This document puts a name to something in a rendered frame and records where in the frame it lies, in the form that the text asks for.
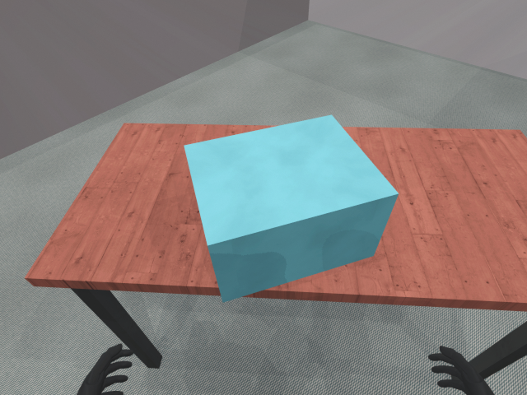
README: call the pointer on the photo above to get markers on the carton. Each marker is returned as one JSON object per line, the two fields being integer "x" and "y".
{"x": 287, "y": 202}

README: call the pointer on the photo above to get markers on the table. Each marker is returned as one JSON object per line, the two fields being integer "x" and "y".
{"x": 456, "y": 237}

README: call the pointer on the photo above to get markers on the robot right hand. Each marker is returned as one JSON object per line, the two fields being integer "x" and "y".
{"x": 471, "y": 382}

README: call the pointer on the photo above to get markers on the robot left hand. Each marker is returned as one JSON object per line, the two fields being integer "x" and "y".
{"x": 96, "y": 381}

